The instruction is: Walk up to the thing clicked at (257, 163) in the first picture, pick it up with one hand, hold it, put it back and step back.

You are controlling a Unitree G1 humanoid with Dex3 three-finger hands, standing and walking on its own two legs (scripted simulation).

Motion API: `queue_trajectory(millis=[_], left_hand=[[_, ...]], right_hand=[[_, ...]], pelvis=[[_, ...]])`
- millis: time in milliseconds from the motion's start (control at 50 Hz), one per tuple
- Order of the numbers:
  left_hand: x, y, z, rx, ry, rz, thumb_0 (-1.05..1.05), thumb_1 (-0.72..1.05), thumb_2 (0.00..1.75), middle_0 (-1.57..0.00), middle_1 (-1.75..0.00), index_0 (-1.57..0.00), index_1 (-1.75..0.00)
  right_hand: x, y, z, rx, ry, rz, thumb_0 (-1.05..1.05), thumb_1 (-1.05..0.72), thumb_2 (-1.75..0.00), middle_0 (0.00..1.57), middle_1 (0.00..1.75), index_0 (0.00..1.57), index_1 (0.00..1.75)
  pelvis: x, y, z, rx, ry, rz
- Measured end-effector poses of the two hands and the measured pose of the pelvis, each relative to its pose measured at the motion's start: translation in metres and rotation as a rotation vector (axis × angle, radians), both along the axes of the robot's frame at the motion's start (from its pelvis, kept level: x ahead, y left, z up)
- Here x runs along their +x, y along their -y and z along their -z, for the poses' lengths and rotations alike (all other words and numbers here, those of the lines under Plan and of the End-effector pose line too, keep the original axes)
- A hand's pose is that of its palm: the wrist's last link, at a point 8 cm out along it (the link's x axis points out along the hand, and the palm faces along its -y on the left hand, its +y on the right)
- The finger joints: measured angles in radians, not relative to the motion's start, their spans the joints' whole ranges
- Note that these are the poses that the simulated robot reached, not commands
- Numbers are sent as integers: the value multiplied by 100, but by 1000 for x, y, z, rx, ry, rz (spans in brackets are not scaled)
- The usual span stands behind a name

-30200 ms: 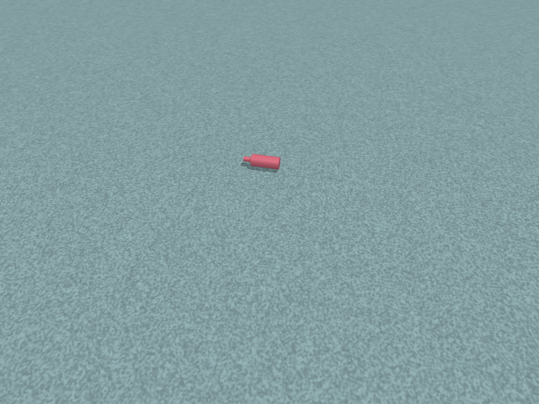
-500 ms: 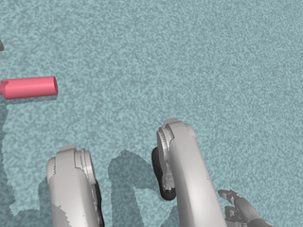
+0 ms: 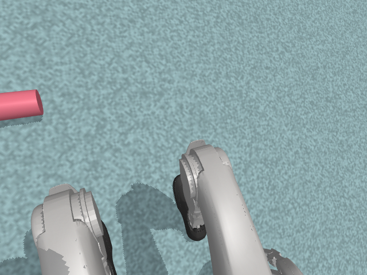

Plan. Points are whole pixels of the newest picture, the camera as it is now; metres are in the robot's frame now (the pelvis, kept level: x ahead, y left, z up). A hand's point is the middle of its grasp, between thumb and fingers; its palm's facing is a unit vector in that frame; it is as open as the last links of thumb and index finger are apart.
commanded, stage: home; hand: left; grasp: from above
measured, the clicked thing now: out of the picture +0.53 +0.30 -0.31
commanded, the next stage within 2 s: none
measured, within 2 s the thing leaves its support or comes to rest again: neither
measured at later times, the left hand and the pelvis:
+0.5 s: hand out of the picture +0.36 +0.28 +0.03, palm faces -0.25 -0.67 -0.70, open 8.5 cm; pelvis +0.01 +0.00 +0.13, yaw +5 degrees
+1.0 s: hand out of the picture +0.27 +0.18 +0.23, palm faces +0.15 -0.95 -0.26, open 7.4 cm; pelvis +0.06 -0.03 +0.31, yaw +7 degrees
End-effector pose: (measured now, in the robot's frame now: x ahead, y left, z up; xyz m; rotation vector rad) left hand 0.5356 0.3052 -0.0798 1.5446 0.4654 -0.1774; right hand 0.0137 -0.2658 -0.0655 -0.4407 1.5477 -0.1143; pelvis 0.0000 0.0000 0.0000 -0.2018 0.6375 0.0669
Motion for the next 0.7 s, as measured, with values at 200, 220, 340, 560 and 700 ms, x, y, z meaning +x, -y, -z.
queue_trajectory(millis=[200,220,340,560,700], left_hand=[[-41,-25,-35,-167,-22,-116,0,-5,86,-22,-60,-21,-62],[-50,-27,-43,-195,-12,-126,0,1,86,-22,-58,-21,-60],[-111,-30,-95,-373,17,-222,0,30,86,-22,-47,-21,-48],[-195,9,-178,-675,18,-441,1,76,87,-21,-32,-21,-32],[-228,37,-229,-833,17,-625,1,86,89,-21,-30,-21,-30]], right_hand=[[17,-3,-11,48,6,-1,0,-90,-89,20,30,20,30],[22,-1,-13,48,9,-5,0,-90,-89,20,30,20,30],[76,6,-37,47,125,-43,0,-90,-89,20,30,20,30],[199,-17,-128,121,533,-150,0,-91,-89,20,30,20,30],[228,-30,-192,169,685,-138,0,-91,-90,20,30,20,30]], pelvis=[[3,-4,-24,-4,-10,-18],[4,-4,-29,-3,-11,-21],[2,-4,-68,30,2,-28],[10,9,-155,92,77,-40],[21,19,-210,123,140,-45]])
